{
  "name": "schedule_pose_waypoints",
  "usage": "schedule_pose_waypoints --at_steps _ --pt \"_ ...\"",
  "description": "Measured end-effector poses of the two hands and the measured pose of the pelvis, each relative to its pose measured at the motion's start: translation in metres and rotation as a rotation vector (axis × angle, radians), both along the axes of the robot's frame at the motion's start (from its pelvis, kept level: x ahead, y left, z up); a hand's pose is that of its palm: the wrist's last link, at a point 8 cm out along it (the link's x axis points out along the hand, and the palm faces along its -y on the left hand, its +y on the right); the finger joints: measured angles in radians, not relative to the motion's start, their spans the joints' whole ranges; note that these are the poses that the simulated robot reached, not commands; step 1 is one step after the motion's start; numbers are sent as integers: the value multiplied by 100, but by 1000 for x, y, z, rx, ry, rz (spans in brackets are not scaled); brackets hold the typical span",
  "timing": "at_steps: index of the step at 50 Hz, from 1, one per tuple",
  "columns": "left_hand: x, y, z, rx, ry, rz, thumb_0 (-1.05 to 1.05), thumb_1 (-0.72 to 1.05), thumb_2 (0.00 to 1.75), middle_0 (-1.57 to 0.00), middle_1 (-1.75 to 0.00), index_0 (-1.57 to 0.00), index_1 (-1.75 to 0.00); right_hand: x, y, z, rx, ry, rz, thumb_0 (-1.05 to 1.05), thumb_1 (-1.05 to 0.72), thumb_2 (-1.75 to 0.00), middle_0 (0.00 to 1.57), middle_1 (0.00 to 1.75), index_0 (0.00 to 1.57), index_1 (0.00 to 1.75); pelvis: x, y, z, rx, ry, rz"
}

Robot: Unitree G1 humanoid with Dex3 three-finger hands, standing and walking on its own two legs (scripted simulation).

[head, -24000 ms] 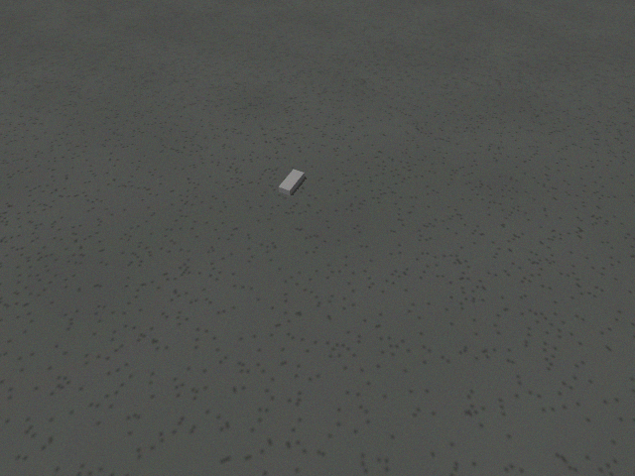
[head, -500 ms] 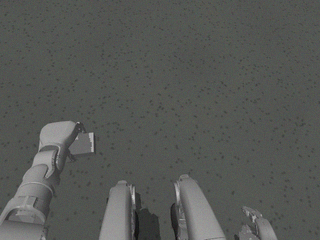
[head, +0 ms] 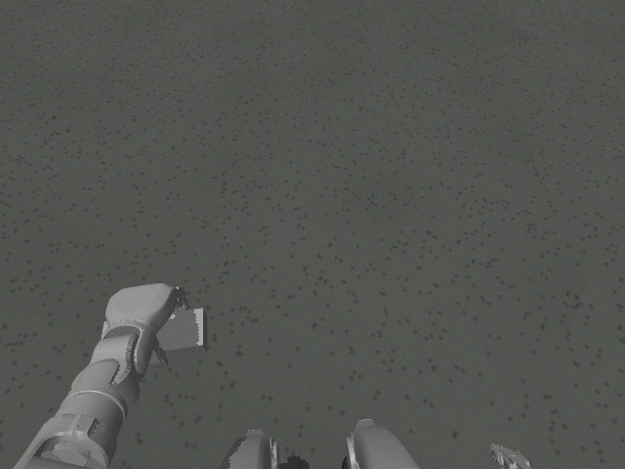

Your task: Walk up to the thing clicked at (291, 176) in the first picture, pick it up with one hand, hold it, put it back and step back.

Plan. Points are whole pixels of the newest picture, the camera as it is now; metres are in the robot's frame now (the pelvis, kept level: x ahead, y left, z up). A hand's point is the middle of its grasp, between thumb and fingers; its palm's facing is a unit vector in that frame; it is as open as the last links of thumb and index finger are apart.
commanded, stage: lift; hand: left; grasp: from above
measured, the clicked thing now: (155, 337) +0.33 +0.24 -0.12
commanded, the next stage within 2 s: hold in 0.20 s
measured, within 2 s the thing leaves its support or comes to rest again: neither
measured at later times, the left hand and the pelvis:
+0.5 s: hand (144, 303) +0.35 +0.22 -0.02, palm faces -0.46 -0.06 -0.89, open 8.9 cm; pelvis +0.04 +0.00 +0.05, yaw +0 degrees
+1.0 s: hand (139, 296) +0.34 +0.21 +0.01, palm faces -0.46 -0.04 -0.89, open 8.9 cm; pelvis +0.04 -0.01 +0.06, yaw +0 degrees
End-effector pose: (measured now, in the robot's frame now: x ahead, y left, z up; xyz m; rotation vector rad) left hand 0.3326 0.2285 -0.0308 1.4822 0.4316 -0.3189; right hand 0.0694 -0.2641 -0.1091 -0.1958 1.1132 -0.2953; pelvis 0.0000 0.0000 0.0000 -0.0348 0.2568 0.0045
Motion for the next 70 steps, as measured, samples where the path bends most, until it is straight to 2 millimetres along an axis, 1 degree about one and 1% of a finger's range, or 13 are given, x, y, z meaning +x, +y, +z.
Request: schedule_pose_waypoints --at_steps 13,21,28,36,46,62,70 --pt "11 -2 40 0 -11 16 1 16 29 -90 -25 -88 -27 32 2 28 24 -32 11 1 -90 -90 20 30 20 30 20 -2 32 12 -58 1" --pt "17 -4 57 6 -8 1 1 17 28 -89 -26 -88 -28 52 -1 41 25 -57 16 1 -90 -90 20 30 20 30 32 -3 43 15 -83 0" --pt "24 -6 72 11 -9 -10 1 17 28 -88 -28 -87 -29 64 -3 49 28 -75 16 1 -90 -90 20 30 20 30 40 -4 50 18 -102 -2" --pt "26 -7 86 11 -8 -25 1 17 29 -87 -30 -86 -31 71 -3 55 36 -93 15 1 -90 -90 20 30 20 30 43 -3 55 21 -124 -8" --pt "19 -11 99 9 -6 -36 1 18 28 -86 -31 -85 -32 75 -2 60 49 -115 21 1 -90 -90 20 30 20 30 41 -5 60 26 -157 -12" --pt "0 -16 110 3 -4 -46 1 18 28 -86 -31 -85 -32 80 0 68 60 -155 43 1 -90 -90 20 30 20 30 30 -9 66 32 -201 -13" --pt "-5 -18 116 -1 -14 -45 1 18 28 -86 -31 -85 -32 84 0 71 62 -168 50 1 -90 -90 20 30 20 30 28 -10 68 34 -216 -12"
